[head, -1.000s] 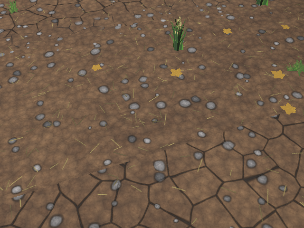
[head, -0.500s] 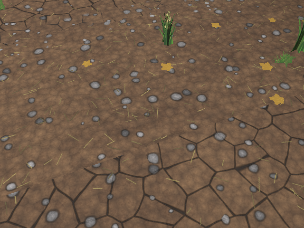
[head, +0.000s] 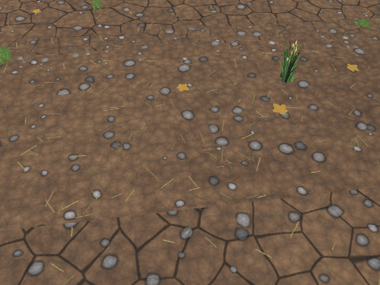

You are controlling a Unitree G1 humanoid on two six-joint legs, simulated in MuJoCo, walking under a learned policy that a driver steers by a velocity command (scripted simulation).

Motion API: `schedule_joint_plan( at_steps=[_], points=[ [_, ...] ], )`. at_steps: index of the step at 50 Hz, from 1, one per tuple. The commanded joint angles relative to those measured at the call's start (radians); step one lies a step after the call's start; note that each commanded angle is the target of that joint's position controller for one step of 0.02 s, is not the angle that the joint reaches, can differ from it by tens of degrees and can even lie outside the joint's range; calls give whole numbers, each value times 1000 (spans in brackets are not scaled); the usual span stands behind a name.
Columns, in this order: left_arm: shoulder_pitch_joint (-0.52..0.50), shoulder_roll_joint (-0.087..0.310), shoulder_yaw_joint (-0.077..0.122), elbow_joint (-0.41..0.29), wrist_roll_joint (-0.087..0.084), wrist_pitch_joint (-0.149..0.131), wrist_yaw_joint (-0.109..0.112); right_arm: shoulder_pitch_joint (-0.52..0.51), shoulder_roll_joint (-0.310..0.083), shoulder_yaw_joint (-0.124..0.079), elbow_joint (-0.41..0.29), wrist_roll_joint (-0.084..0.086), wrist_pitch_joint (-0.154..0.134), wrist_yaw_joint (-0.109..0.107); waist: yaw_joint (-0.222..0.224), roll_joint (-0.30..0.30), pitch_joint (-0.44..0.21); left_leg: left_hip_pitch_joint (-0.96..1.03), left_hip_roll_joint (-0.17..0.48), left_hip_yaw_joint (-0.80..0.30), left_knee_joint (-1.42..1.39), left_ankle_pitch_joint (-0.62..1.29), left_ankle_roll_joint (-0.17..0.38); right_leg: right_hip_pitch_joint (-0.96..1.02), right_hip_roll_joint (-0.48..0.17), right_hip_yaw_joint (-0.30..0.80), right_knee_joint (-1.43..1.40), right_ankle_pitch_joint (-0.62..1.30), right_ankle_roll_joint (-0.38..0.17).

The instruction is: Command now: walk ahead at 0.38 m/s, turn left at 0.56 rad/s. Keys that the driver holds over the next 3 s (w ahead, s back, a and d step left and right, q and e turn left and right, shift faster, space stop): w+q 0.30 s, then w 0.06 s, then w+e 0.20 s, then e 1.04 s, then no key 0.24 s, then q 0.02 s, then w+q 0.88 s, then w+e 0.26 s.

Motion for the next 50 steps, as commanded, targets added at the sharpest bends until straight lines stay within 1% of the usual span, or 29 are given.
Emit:
schedule_joint_plan(
  at_steps=[1, 2, 4, 5, 7, 10, 15, 16, 17, 19, 20, 21, 22, 23, 24, 25, 26, 27, 28, 30, 32, 34, 37, 39, 40, 41, 43, 46, 50],
  points=[
    [-186, 124, 23, -111, 10, -63, 8, 174, -72, -11, 8, 6, 7, 18, -83, 86, 39, 299, 342, -523, -265, 243, 257, -596, 14, 89, 265, 4, 7],
    [-161, 87, 7, -101, 29, -60, 7, 141, -59, 6, 12, -3, 17, 24, -37, 90, 66, 187, 327, -488, -256, 284, 239, -550, -1, 97, 238, 85, 4],
    [-199, 25, -22, -95, 23, -42, -10, 91, -58, 12, 5, -15, 42, 12, -43, 42, 64, 58, 260, -397, -284, 227, 218, -476, -1, 70, 91, 291, 15],
    [-178, -22, -56, -88, 53, -34, -33, 57, -67, 19, 11, -38, 46, -4, -31, 51, 52, -35, 208, -350, -253, 141, 190, -394, -3, 74, 76, 464, 5],
    [-180, -1, -62, -75, 52, -26, -52, 116, -37, 39, 53, -50, 35, -32, -63, 46, 62, -45, 168, -339, -198, 124, 184, -422, -4, 112, -83, 711, 21],
    [-254, -31, -79, -102, 43, -11, -49, 212, -51, 50, 118, -44, 37, -16, -108, 50, 43, -275, 70, -277, -69, 26, 167, -168, 23, 27, -321, 1026, 23],
    [-364, -11, -81, -150, 56, 18, -35, 317, -45, 53, 192, -14, 36, 17, -155, 40, 125, -125, 87, -512, 91, -118, 206, -211, 41, 47, -502, 763, 31],
    [-451, 67, -8, -172, -130, -50, -22, 234, -68, 15, 174, 160, 84, -71, -152, 1, 171, 25, 102, -610, 170, 223, 150, -366, 70, 147, -581, 784, 26],
    [-479, 48, -15, -169, -149, -82, -26, 261, -58, 19, 210, 151, 121, -111, -165, -10, 153, 161, 107, -553, 278, 311, 117, -444, 40, 153, -695, 843, 22],
    [-415, -17, -13, -146, -101, -109, -38, 291, -4, 26, 238, 102, 153, -123, -179, 64, 52, 199, 36, -458, 432, 375, 76, -267, 24, 109, -826, 1019, -8],
    [-181, -9, 6, -57, -102, -91, -38, 240, -13, 23, 232, 80, 161, -115, -83, 123, -34, 75, 22, -418, 618, 328, 72, 24, -33, 126, -870, 1171, -44],
    [59, 29, 32, 31, -94, -70, -31, 208, -4, 28, 231, 61, 145, -89, 25, 49, -150, -91, -21, -308, 811, 299, 30, 371, -16, 49, -743, 1206, -43],
    [353, 43, 43, 136, -79, -50, -32, 241, 87, 42, 236, 64, 124, -65, 110, -107, -275, -557, -112, -253, 1214, -359, -19, 918, -143, 140, -433, 1364, -109],
    [415, 87, 54, 169, -79, -41, -30, 336, 27, 47, 212, 126, 100, -76, 120, -238, -387, -810, -96, -281, 1527, -493, -59, 1116, -271, 341, -259, 1237, -243],
    [363, 76, 53, 158, -77, -17, -18, 299, -8, 42, 179, 125, 70, -76, 123, -233, -398, -898, -27, -258, 1551, -430, -72, 1029, -274, 398, -331, 1083, -288],
    [275, 182, 80, 184, -96, -9, 0, 211, -21, 49, 88, 148, 55, -75, 71, -246, -372, -1063, 33, -153, 1542, -309, -100, 994, -346, 637, -498, 505, -413],
    [167, 96, 65, 137, -70, 0, 11, 57, -40, 44, 65, 123, 59, -94, 77, 75, -261, -1029, 100, -109, 1393, -111, -90, 719, -347, 720, -702, 102, -386],
    [74, 116, 61, 130, -58, -13, 15, -3, -27, 44, 31, 114, 66, -105, 19, 53, -152, -973, 112, -115, 1375, -75, -104, 495, -367, 824, -740, 95, -411],
    [10, 56, 36, 129, -65, -43, 17, -53, -31, 37, 21, 85, 75, -109, -31, 82, -42, -950, 167, -185, 1176, 35, -83, 300, -323, 759, -756, 139, -350],
    [-127, 25, 17, 107, -61, -50, 22, -98, -10, 36, -18, 59, 74, -114, -104, 10, 127, -602, 192, -152, 626, 131, -120, -214, -85, 371, -796, 450, -236],
    [-77, 94, 35, 104, -46, -39, 45, -135, 17, 34, -33, 27, 51, -107, -60, -61, 3, -166, 104, -74, 261, 457, -156, -373, 46, 187, -773, 678, -202],
    [-28, 146, 56, 118, -76, -32, 55, -157, -12, 17, -53, 65, 60, -98, -56, -119, -58, -67, 59, -108, 111, 564, -173, -261, 11, 230, -757, 676, -203],
    [13, 99, 62, 119, -104, -1, 63, -206, -49, -2, -86, 60, 91, -101, -42, -70, -74, -114, 60, -138, -52, 524, -155, -45, -13, 332, -623, 597, -150],
    [57, 37, 58, 107, -97, 20, 62, -148, -76, -19, -81, 43, 90, -99, -57, -32, -111, 7, 101, -126, -110, 564, -104, -38, 68, 326, -441, 487, -85],
    [158, -38, 41, 101, -75, 19, 53, -71, -126, -29, -79, 30, 88, -96, -36, 160, -211, 267, 295, -251, -32, 920, -16, -225, 165, 251, -169, 91, -26],
    [258, -26, 23, 77, -89, 16, 46, -18, -145, -36, -81, 42, 100, -83, -43, 378, -398, 432, 518, -522, -80, 842, 128, -360, 220, 196, 87, -234, 4],
    [146, 99, 56, 52, -91, 52, 56, -95, -103, -28, -94, 61, 121, -72, -41, 255, -295, 264, 448, -540, -210, 294, 110, -467, 114, 128, 283, -62, 36],
    [104, 80, 67, 41, -77, 117, 71, -292, -80, -21, -100, 31, 144, -79, 38, 207, -130, -114, 332, -292, -304, 251, 88, -313, 63, 48, 259, 100, 76],
    [53, 30, 59, 11, -67, 121, 56, -321, -90, -31, -88, 39, 128, -87, 44, 155, -142, -178, 333, -153, -307, 378, 108, -192, 48, 12, 74, 192, 63]
  ],
)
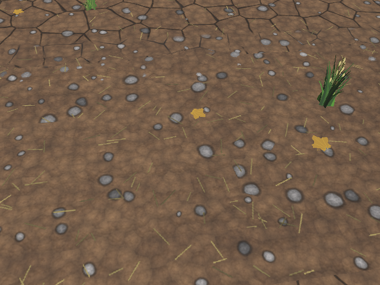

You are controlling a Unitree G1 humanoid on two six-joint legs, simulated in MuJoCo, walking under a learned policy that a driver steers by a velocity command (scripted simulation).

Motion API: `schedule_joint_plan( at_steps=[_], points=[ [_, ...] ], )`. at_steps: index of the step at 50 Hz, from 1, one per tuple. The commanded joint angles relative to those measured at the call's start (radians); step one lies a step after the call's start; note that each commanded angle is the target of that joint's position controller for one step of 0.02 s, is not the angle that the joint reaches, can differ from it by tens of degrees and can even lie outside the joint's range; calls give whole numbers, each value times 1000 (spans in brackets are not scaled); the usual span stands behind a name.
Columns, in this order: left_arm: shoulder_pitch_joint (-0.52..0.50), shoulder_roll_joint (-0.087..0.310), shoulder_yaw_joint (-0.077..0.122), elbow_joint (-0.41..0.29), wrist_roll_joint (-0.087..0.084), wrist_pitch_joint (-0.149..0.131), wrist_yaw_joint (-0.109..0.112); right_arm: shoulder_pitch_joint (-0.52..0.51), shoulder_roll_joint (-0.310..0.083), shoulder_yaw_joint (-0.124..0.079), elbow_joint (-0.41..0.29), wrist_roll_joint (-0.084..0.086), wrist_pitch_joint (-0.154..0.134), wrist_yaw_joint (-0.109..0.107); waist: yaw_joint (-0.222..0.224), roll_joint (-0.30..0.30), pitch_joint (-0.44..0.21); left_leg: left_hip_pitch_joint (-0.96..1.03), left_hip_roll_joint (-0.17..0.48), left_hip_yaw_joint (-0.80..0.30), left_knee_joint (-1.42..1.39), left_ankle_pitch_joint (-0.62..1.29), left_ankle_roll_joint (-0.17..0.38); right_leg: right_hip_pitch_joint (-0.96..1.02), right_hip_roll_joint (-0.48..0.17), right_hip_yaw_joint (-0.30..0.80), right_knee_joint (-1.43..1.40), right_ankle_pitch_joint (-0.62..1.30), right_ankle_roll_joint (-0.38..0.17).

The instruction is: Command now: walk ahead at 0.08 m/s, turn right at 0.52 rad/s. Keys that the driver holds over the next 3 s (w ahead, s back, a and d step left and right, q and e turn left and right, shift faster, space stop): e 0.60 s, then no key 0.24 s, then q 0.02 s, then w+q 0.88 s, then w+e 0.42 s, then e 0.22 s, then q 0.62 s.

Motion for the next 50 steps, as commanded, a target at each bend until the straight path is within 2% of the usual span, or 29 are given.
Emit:
schedule_joint_plan(
  at_steps=[1, 6, 8, 9, 10, 11, 12, 13, 14, 15, 16, 18, 22, 25, 29, 32, 33, 34, 35, 36, 37, 38, 40, 42, 44, 46, 48, 49, 50],
  points=[
    [55, 12, 1, -59, 8, 6, -13, -74, -171, -55, -70, 8, -21, -12, 14, 151, -139, 82, 246, -151, -207, 81, 196, 92, -43, -5, -127, 70, -11],
    [-15, 52, 11, -97, 8, 17, -38, -47, -215, -73, -39, 35, -2, -18, -2, 177, -159, 132, 296, -127, -202, -12, 183, 217, -34, -43, -358, 59, -60],
    [22, 50, 18, -81, 11, 20, -43, -47, -218, -76, -25, 47, 11, -18, 22, 158, -154, 118, 272, -83, -141, -78, 136, 321, 2, -86, -526, 123, -101],
    [49, 60, 26, -69, 13, 21, -39, -22, -198, -73, -12, 48, 18, -17, 25, 129, -145, 80, 241, -43, -73, -128, 89, 390, 18, -77, -601, 143, -130],
    [72, 123, 43, -74, 16, 19, -30, 7, -154, -65, -6, 38, 26, -11, 15, -49, -102, -54, 153, 68, 156, -233, -5, 469, -112, 142, -764, 227, -195],
    [51, 265, 71, -99, 21, 17, -20, -37, -125, -55, -73, 19, 20, -11, -1, -332, -40, -347, -24, 109, 388, -484, -90, 502, -337, 525, -857, 333, -364],
    [54, 216, 56, -125, 60, -9, -25, -137, -173, -67, -84, 15, 11, -17, 68, -204, -79, -354, -26, -72, 578, -508, -74, 461, -348, 546, -877, 316, -420],
    [-1, 184, 43, -127, 60, -30, -24, -110, -186, -75, -74, 25, 13, -19, 21, -152, -84, -360, -15, -110, 636, -421, -59, 460, -307, 457, -860, 331, -376],
    [-61, 154, 38, -138, 31, -38, -22, -64, -188, -81, -45, 20, 18, -27, -10, -90, -88, -352, -1, -119, 641, -334, -60, 466, -252, 385, -834, 339, -316],
    [-98, 128, 29, -143, 6, -38, -18, -47, -194, -83, -35, 9, 20, -36, -17, -79, -101, -351, 6, -126, 625, -271, -64, 479, -231, 354, -818, 362, -280],
    [-107, 114, 22, -145, 0, -35, -11, -46, -187, -82, -36, 3, 19, -35, -23, -78, -113, -313, -2, -122, 638, -227, -71, 466, -208, 327, -806, 431, -270],
    [-85, 113, 20, -141, 5, -28, -3, -50, -166, -76, -46, 13, 14, -26, -21, -65, -132, -280, -24, -118, 620, -179, -81, 480, -187, 310, -789, 500, -271],
    [-62, 137, 33, -135, 2, -20, 6, -89, -144, -63, -64, 24, 11, -19, 1, -91, -120, -234, -40, -132, 412, -163, -96, 504, -161, 338, -768, 429, -266],
    [-68, 152, 42, -144, 5, -15, 1, -102, -155, -64, -72, 31, 5, -9, 11, -115, -107, -158, -52, -141, 312, -207, -96, 461, -161, 402, -761, 357, -283],
    [-88, 157, 45, -156, 1, -10, -13, -86, -165, -66, -79, 37, -9, 7, 12, -129, -114, -53, -77, -138, 201, -264, -76, 442, -149, 484, -726, 433, -289],
    [-132, 139, 37, -169, -10, -4, -14, -7, -162, -67, -61, 35, -19, 26, -38, -129, -136, 113, -77, -103, -33, -126, -37, 424, -111, 476, -663, 522, -244],
    [-116, 113, 29, -169, -12, -3, -9, 19, -177, -71, -54, 26, -20, 27, -43, -103, -148, 226, -30, -122, -117, 2, -14, 372, -74, 450, -627, 429, -200],
    [-63, 60, 15, -165, 6, -6, -8, 25, -234, -80, -68, 6, -15, 24, -12, 75, -184, 356, 150, -290, -136, 186, 55, 263, 19, 340, -460, 154, -135],
    [-53, 73, 20, -187, -3, -20, -8, 19, -288, -89, -59, -23, -6, 27, 22, 327, -133, 354, 305, -515, -157, 360, 235, 74, 160, 193, -336, -216, -77],
    [-50, 162, 46, -164, 15, -31, -7, 16, -235, -80, -76, -11, -11, 26, -5, 261, -131, 330, 377, -569, -162, 355, 319, 43, 108, 191, -115, -285, -26],
    [-50, 189, 61, -145, 10, -31, -10, -1, -211, -72, -79, 4, -11, 20, -5, 192, -110, 319, 329, -484, -147, 331, 295, 22, 99, 187, -12, -228, -9],
    [-39, 163, 60, -117, 7, -22, -7, -29, -198, -67, -81, 13, -9, 18, 9, 143, -92, 309, 261, -400, -133, 286, 244, 19, 92, 183, 15, -173, 6],
    [-35, 101, 43, -102, 5, -7, -9, -40, -176, -55, -71, 25, -5, 18, 8, 137, -77, 293, 204, -316, -123, 311, 206, 34, 84, 171, -13, -91, 26],
    [-49, 43, 21, -101, 2, -6, -17, -40, -160, -48, -58, 18, 2, 20, 7, 168, -93, 280, 151, -239, -127, 304, 191, 116, 59, 103, -171, -46, 38],
    [-90, -14, -6, -107, 16, -13, -23, -12, -157, -44, -40, 24, 10, 25, -22, 207, -117, 254, 112, -224, -147, 150, 177, 254, 19, 30, -401, -29, 38],
    [-115, 26, 5, -115, 9, -21, -31, 41, -222, -59, -30, 40, 25, 23, -49, 236, -75, 220, 113, -293, -181, -160, 186, 311, 46, -24, -554, -5, 24],
    [-77, 55, 18, -99, 8, -38, -36, 72, -254, -66, -30, 55, 32, 16, -28, 214, -30, 147, 111, -354, -205, -371, 181, 412, 69, -58, -727, 89, -28],
    [-47, 64, 23, -93, 9, -50, -35, 76, -240, -61, -31, 56, 28, 13, -9, 193, -30, 89, 100, -375, -199, -420, 156, 493, 45, -35, -752, 98, -64],
    [30, 84, 29, -80, 11, -61, -30, 47, -199, -47, -44, 52, 18, 14, 33, 163, -54, -21, 73, -362, -139, -448, 111, 628, -42, 30, -756, 85, -108]
  ],
)
Over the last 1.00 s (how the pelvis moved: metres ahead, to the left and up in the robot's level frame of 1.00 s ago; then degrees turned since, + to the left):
0.44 0.09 -0.17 -1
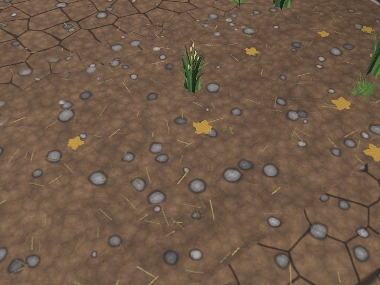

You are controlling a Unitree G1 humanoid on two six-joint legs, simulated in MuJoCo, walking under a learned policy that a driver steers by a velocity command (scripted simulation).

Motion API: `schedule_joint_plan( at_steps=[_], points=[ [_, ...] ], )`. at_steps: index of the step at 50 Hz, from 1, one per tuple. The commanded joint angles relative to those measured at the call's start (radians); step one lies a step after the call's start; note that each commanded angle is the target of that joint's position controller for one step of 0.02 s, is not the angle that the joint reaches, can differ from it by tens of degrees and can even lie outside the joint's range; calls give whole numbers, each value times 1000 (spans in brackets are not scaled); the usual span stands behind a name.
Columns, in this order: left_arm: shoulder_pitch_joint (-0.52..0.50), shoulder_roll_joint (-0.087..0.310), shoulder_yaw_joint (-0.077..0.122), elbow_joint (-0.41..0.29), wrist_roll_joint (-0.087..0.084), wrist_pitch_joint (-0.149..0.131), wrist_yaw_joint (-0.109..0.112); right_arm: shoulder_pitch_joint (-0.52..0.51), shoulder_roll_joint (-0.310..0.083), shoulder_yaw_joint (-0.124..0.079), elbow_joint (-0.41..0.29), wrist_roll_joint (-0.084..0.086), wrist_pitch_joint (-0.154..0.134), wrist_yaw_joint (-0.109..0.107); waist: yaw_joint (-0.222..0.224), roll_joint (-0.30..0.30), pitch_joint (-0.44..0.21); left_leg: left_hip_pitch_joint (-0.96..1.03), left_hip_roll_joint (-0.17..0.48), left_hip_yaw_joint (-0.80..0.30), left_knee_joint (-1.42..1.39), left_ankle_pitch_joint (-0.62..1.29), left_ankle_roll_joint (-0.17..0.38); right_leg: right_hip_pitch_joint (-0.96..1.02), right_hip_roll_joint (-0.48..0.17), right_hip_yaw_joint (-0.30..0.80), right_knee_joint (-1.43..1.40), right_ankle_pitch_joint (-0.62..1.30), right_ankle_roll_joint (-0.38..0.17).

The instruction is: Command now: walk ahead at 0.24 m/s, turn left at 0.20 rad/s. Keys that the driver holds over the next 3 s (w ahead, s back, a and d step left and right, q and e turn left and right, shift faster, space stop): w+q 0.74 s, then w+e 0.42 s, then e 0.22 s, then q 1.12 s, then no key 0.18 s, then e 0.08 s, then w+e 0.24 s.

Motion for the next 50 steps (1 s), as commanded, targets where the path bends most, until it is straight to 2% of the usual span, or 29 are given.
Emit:
schedule_joint_plan(
  at_steps=[1, 2, 3, 4, 6, 8, 13, 17, 18, 19, 20, 21, 22, 23, 24, 25, 26, 27, 30, 33, 37, 40, 43, 45, 46, 47, 48, 49, 50],
  points=[
    [193, 195, 59, -14, 22, -47, 11, -112, -89, -17, -110, 5, -34, -6, 108, -6, -64, -335, 24, -101, 23, -263, 37, 332, -174, 157, -111, -169, -136],
    [247, 244, 78, 15, 27, -60, 1, -158, -84, -11, -152, 15, -49, -9, 130, -205, -39, -420, -40, 43, 242, -260, 8, 267, -334, 415, -253, -376, -240],
    [204, 199, 63, 4, 36, -79, 4, -187, -151, -31, -164, 23, -56, -13, 133, -196, 55, -505, 22, -21, 409, -269, 9, 216, -394, 495, -312, -391, -288],
    [169, 148, 48, -1, 27, -95, 12, -140, -168, -43, -145, 26, -58, -10, 102, -176, 78, -554, 36, -49, 498, -230, 18, 233, -370, 451, -312, -353, -271],
    [139, 117, 39, 8, 2, -107, 18, -97, -147, -43, -126, 13, -59, -2, 80, -145, 83, -628, 62, -68, 542, -120, 19, 305, -331, 320, -314, -167, -219],
    [136, 110, 36, 16, 8, -109, 15, -113, -115, -35, -131, 10, -62, 11, 83, -104, 75, -579, 71, -35, 507, -15, 2, 274, -291, 174, -321, 49, -187],
    [116, 161, 50, 35, -3, -108, 12, -174, -81, -13, -186, 4, -52, 36, 90, -112, 70, -397, 102, 52, 302, 124, -21, 145, -264, -36, -323, 189, -168],
    [136, 212, 66, 58, -22, -105, 1, -180, -121, -22, -213, 5, -43, 48, 76, -87, 78, -279, 82, 113, 196, 65, 36, 137, -301, -98, -276, 217, -153],
    [127, 226, 69, 58, -24, -104, -2, -148, -136, -31, -212, 4, -43, 50, 47, -89, 60, -205, 51, 143, 171, 44, 60, 132, -301, -122, -215, 354, -144],
    [116, 231, 68, 57, -28, -103, -3, -61, -159, -48, -191, 2, -41, 49, -12, -73, 7, -63, 6, 179, 128, 58, 86, 111, -279, -176, -74, 545, -122],
    [137, 204, 57, 56, -21, -103, 0, 103, -212, -81, -141, 7, -36, 41, -83, -39, -91, 175, -54, 195, 121, 65, 118, 39, -234, -231, 152, 685, -93],
    [133, 157, 36, 31, 11, -108, 2, 283, -289, -111, -108, 18, -29, 22, -163, 112, -175, 452, 58, -33, 82, 36, 182, -214, -178, -251, 515, 420, -34],
    [196, 44, -3, -40, 24, -134, -8, 247, -399, -108, -133, 13, -47, 25, -48, 379, -319, 624, 325, -719, -183, -346, 373, -527, 17, -79, 840, -301, 10],
    [78, 166, 21, -33, -23, -159, -15, 240, -293, -79, -148, 8, -65, 32, -121, 203, -300, 591, 351, -793, -311, -441, 353, -619, -12, 63, 921, -228, -13],
    [26, 193, 28, -51, -47, -169, -18, 198, -253, -62, -133, -7, -78, 33, -96, 174, -156, 487, 339, -661, -296, -351, 311, -682, -52, 39, 892, -133, -45],
    [19, 169, 20, -47, -22, -175, -9, 140, -232, -53, -141, -10, -87, 34, -55, 84, -104, 354, 298, -552, -276, -202, 282, -619, -95, 44, 811, -44, -61],
    [26, 164, 23, -34, 8, -171, -1, 74, -208, -46, -148, -17, -88, 33, -12, 60, -67, 234, 250, -438, -265, -49, 254, -539, -127, 47, 723, 18, -58],
    [46, 159, 25, -30, 14, -160, -2, 37, -193, -39, -162, -30, -88, 28, 22, 86, -63, 163, 213, -375, -284, 31, 244, -473, -142, 55, 683, 60, -57],
    [37, 139, 21, -27, 28, -131, -3, 30, -187, -36, -148, -12, -98, 14, 40, 73, -50, 83, 179, -280, -316, 200, 261, -437, -121, 25, 586, 131, -9],
    [-99, 108, 7, -71, 31, -129, -1, 96, -202, -40, -108, -2, -96, -7, 1, 56, 1, 72, 148, -231, -320, 245, 242, -476, -87, 18, 370, 292, 28],
    [-244, 77, -11, -104, 17, -145, -23, 156, -213, -45, -65, 8, -86, -20, -52, 83, 20, 45, 113, -215, -304, 184, 197, -367, -26, 4, 115, 459, 35],
    [-285, 86, -15, -112, 7, -159, -45, 202, -193, -37, -24, 5, -86, -20, -79, 93, 32, 141, 157, -225, -278, 194, 194, -362, -33, -1, 32, 504, 6],
    [-291, 108, -11, -120, 4, -163, -57, 231, -197, -39, 6, -4, -73, -23, -81, 109, 33, 312, 220, -240, -213, 372, 186, -415, -31, -18, 3, 364, -47],
    [-223, 137, 2, -108, 2, -162, -54, 215, -210, -40, 10, -6, -65, -23, -41, 131, -14, 374, 212, -202, -112, 703, 160, -316, 10, -66, -10, 240, -96],
    [-108, 163, 17, -79, 4, -162, -50, 196, -211, -37, 7, -10, -60, -23, 20, 127, -99, 370, 176, -155, 25, 899, 142, -152, 36, -93, -32, 268, -133],
    [70, 198, 27, -48, 10, -160, -47, 160, -199, -26, -15, -23, -60, -24, 108, 104, -237, 235, 147, -124, 245, 854, 115, 139, -57, 15, 15, 336, -204],
    [207, 280, 50, -30, 24, -154, -45, 250, -142, -7, -31, -25, -73, -20, 104, -117, -391, -138, -9, -50, 628, 431, 26, 540, -279, 425, 13, 271, -373],
    [223, 227, 39, -2, -16, -147, -54, 269, -139, 4, -34, -30, -90, -15, 92, -247, -400, -361, -79, -59, 796, -256, -7, 641, -366, 720, -124, 140, -428],
    [166, 172, 23, -15, -31, -139, -48, 168, -202, -8, -57, -10, -107, -7, 105, -151, -245, -470, -8, -95, 838, -216, -1, 544, -338, 651, -160, 13, -375]
  ],
)
Over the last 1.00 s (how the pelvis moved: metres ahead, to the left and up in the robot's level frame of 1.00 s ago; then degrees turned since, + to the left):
0.05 -0.01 0.00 -25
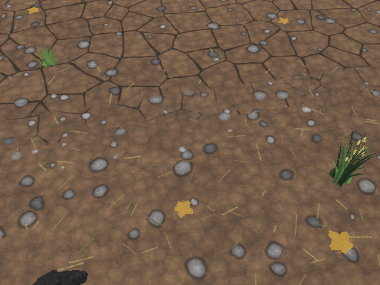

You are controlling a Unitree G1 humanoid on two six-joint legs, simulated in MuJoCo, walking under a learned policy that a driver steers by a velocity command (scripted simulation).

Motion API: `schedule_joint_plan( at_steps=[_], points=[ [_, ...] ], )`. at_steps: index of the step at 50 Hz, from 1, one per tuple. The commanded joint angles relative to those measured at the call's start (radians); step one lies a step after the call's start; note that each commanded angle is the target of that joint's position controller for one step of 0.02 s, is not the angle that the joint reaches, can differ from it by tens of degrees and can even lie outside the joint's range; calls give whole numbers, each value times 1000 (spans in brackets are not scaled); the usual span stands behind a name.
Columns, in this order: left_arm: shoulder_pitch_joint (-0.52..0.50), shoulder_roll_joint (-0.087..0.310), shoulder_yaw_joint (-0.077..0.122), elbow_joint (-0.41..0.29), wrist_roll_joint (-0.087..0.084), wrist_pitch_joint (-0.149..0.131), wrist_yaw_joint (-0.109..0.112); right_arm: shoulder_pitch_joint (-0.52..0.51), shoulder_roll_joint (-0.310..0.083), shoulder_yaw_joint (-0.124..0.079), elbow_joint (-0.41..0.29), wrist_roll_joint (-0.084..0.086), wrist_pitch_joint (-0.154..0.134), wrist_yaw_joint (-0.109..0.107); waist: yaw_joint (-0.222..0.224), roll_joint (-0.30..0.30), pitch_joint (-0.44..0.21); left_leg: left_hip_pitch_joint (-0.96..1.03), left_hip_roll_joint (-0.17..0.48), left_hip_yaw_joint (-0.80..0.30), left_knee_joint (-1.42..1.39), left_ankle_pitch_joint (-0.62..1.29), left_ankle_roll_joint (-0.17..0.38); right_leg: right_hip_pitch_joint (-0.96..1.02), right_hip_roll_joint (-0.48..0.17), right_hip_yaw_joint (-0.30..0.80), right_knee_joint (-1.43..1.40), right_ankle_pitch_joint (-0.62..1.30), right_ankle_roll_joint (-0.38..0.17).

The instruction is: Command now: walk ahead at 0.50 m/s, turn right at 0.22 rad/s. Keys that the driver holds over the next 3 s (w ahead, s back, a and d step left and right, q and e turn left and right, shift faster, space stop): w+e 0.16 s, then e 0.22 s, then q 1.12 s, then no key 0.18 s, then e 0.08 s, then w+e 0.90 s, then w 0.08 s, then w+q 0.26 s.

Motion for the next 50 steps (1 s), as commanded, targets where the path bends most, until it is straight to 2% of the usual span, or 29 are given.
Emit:
schedule_joint_plan(
  at_steps=[1, 2, 3, 4, 7, 10, 12, 14, 16, 18, 19, 20, 21, 22, 23, 24, 26, 28, 30, 33, 36, 37, 38, 39, 40, 41, 43, 46, 50],
  points=[
    [222, 139, 47, -13, -11, 19, 14, -93, -139, -14, -136, 17, -63, 15, 134, -88, -143, -598, 96, -19, 375, 36, -27, 635, -363, 604, -235, -149, -234],
    [187, 126, 42, -19, -1, 25, 16, -146, -127, -14, -150, 3, -75, 17, 107, -16, -52, -589, 122, 4, 290, 84, -30, 503, -319, 527, -264, -50, -216],
    [176, 114, 35, -25, 7, 26, 19, -154, -123, -18, -154, -16, -78, 17, 80, -7, -31, -546, 148, 10, 217, 122, -37, 431, -284, 476, -285, 42, -202],
    [170, 115, 34, -30, 10, 28, 21, -139, -107, -16, -158, -22, -77, 18, 57, -36, -32, -507, 155, 18, 167, 139, -49, 389, -259, 451, -303, 100, -201],
    [180, 138, 42, -22, -4, 30, 34, -152, -70, -3, -169, -27, -66, 13, 41, -78, -27, -467, 154, 59, 3, 158, -93, 290, -224, 368, -325, 210, -211],
    [206, 181, 58, -4, -9, 44, 52, -284, -39, 11, -201, -29, -67, 10, 74, -83, 0, -360, 102, 87, -242, 370, -115, 176, -152, 269, -291, 358, -153],
    [268, 189, 64, 19, -14, 64, 62, -341, -41, 9, -211, -23, -73, 15, 102, -94, -34, -272, 46, 93, -346, 511, -115, 166, -128, 263, -240, 401, -108],
    [297, 178, 63, 29, -20, 80, 70, -368, -52, 2, -219, -14, -71, 20, 105, -108, -54, -236, 23, 65, -413, 535, -105, 201, -135, 313, -188, 345, -81],
    [282, 169, 64, 20, -18, 93, 80, -358, -83, -13, -217, -12, -70, 20, 81, -127, -70, -209, 28, 24, -463, 496, -81, 263, -151, 384, -113, 311, -57],
    [219, 154, 64, -11, -16, 101, 85, -275, -106, -27, -195, -19, -77, 16, 21, -130, -103, -100, 63, 23, -550, 553, -41, 277, -124, 402, 16, 305, -15],
    [218, 114, 51, -35, -6, 99, 81, -197, -141, -36, -187, -35, -80, 9, -7, -74, -198, 88, 167, -32, -542, 713, 9, 214, -71, 367, 185, 191, 22],
    [318, 38, 27, -37, 24, 96, 79, -136, -178, -35, -187, -47, -68, 1, 24, 143, -312, 340, 392, -223, -443, 1193, 103, 39, 35, 249, 445, -419, 72],
    [508, 70, 19, -16, -5, 93, 72, -97, -169, -37, -157, -34, -48, 12, 75, 320, -444, 467, 577, -528, -451, 1100, 286, -108, 49, 221, 679, -650, 105],
    [507, 142, 35, 28, -11, 107, 75, -153, -107, -26, -176, -17, -38, 19, 65, 163, -386, 359, 508, -530, -509, 825, 272, -125, -9, 243, 758, -557, 137],
    [398, 159, 41, 25, -12, 125, 80, -210, -41, -3, -183, -17, -32, 25, 47, 77, -272, 254, 421, -389, -527, 684, 216, -132, -37, 210, 756, -488, 156],
    [338, 146, 41, 23, -4, 143, 87, -258, -13, 14, -175, -22, -26, 35, 58, 34, -205, 137, 358, -317, -556, 602, 181, -105, -70, 183, 687, -443, 166],
    [271, 112, 34, -9, 17, 156, 90, -318, -53, 5, -157, -20, -9, 41, 89, 90, -90, -70, 264, -218, -610, 576, 147, 3, -96, 120, 465, -390, 173],
    [256, 69, 22, -14, 21, 147, 92, -301, -101, -17, -148, -19, 3, 34, 83, 139, -101, -91, 220, -180, -610, 666, 156, 97, -63, 68, 302, -387, 176],
    [243, 79, 23, -12, 16, 144, 94, -274, -138, -33, -146, -9, 13, 25, 71, 136, -148, -50, 246, -230, -614, 611, 178, 137, -49, 77, 225, -313, 167],
    [197, 97, 30, -22, 15, 149, 90, -281, -153, -43, -151, 7, 28, 16, 66, 127, -127, -89, 250, -296, -645, 361, 173, 169, -42, 95, 138, -233, 138],
    [191, 94, 34, -27, 21, 132, 78, -281, -142, -44, -147, 23, 49, 0, 92, 114, -89, -192, 200, -301, -627, 192, 117, 285, -41, 76, -49, -104, 89],
    [204, 125, 43, -33, 27, 126, 80, -257, -125, -39, -142, 23, 50, -4, 96, 79, -92, -262, 170, -277, -581, 131, 76, 360, -112, 121, -99, -82, 55],
    [209, 204, 63, -33, 45, 127, 83, -253, -92, -35, -161, 20, 47, -6, 76, -103, -68, -376, 74, -136, -452, 33, 12, 367, -251, 258, -155, -129, -26],
    [194, 213, 68, -37, 61, 126, 80, -262, -99, -37, -170, 22, 40, -6, 88, -262, -52, -405, -24, 18, -237, -65, -34, 305, -399, 422, -251, -34, -136],
    [134, 182, 57, -62, 67, 118, 83, -226, -143, -58, -158, 12, 37, -5, 73, -242, -51, -413, 12, 24, -2, -133, -70, 281, -461, 444, -251, 106, -187],
    [82, 144, 45, -79, 56, 111, 89, -174, -158, -71, -127, 16, 45, -6, 43, -177, -58, -410, 23, 10, 114, -110, -86, 278, -425, 373, -226, 193, -167],
    [23, 115, 37, -88, 24, 103, 90, -125, -130, -71, -99, 15, 72, -14, 25, -132, -48, -452, 43, 16, 222, -29, -121, 320, -367, 250, -179, 312, -122],
    [55, 124, 43, -73, 22, 118, 92, -183, -83, -51, -140, 24, 84, -6, 57, -153, -41, -462, 74, 79, 127, 43, -155, 369, -329, 149, -174, 351, -124],
    [83, 177, 65, -58, 18, 138, 91, -245, -66, -32, -200, 22, 83, 23, 96, -194, -78, -317, 108, 144, -110, 42, -143, 375, -358, 100, -156, 362, -134]
  ],
)
Over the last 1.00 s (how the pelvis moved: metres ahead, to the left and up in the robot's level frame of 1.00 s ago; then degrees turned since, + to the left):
0.45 0.18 -0.01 25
